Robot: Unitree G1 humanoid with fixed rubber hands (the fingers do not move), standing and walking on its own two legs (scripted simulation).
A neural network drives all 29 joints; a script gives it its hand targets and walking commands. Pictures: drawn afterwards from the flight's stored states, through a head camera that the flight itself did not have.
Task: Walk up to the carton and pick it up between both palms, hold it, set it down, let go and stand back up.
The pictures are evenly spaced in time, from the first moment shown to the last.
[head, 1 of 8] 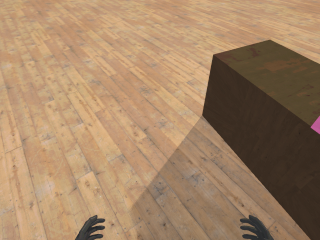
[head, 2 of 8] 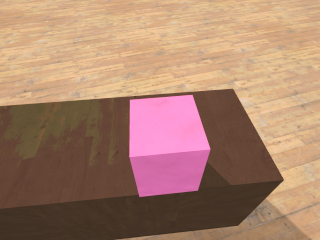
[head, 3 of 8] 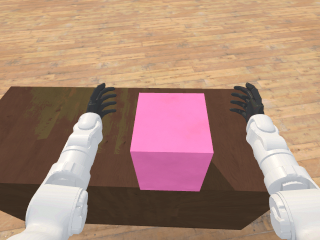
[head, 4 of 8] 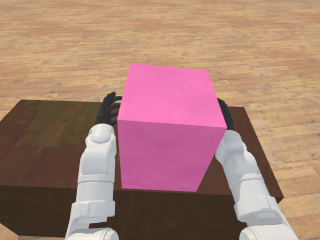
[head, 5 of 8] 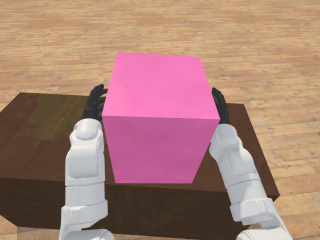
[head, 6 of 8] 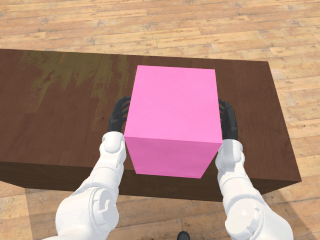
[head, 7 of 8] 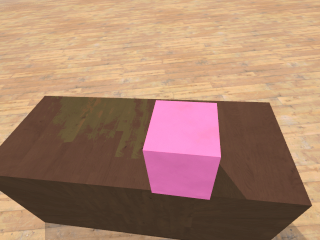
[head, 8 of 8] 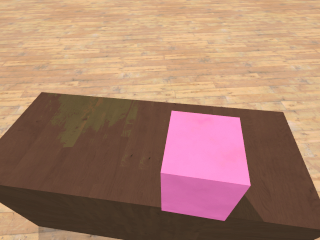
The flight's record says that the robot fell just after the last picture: no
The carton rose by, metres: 0.21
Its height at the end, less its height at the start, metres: +0.00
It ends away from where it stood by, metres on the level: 0.01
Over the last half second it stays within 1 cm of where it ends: yes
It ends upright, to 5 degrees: yes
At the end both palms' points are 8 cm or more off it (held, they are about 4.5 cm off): yes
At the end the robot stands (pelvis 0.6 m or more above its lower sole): yes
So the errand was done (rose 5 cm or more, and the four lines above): yes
